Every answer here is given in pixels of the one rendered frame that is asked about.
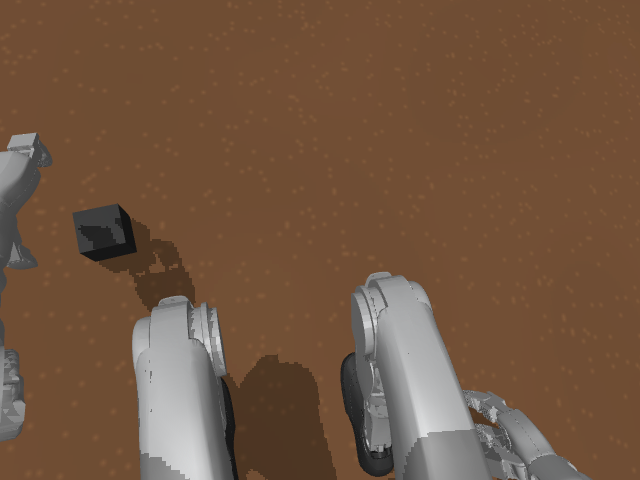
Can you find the left robot arm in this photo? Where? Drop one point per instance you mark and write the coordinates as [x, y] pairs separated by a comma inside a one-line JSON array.
[[12, 404]]

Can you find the left robot foot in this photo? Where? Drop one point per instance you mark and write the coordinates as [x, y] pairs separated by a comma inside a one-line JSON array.
[[230, 428]]

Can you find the right robot arm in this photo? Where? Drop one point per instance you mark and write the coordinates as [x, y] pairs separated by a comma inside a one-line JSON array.
[[554, 467]]

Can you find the cube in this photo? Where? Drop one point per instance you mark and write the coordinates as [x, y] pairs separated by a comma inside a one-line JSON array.
[[104, 232]]

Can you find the right robot foot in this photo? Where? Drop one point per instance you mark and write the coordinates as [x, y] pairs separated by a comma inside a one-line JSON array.
[[374, 463]]

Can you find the right robot hand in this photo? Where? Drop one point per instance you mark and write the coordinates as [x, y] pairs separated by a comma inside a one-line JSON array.
[[511, 449]]

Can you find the left robot hand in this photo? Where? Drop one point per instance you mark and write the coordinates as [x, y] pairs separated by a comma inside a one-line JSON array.
[[19, 178]]

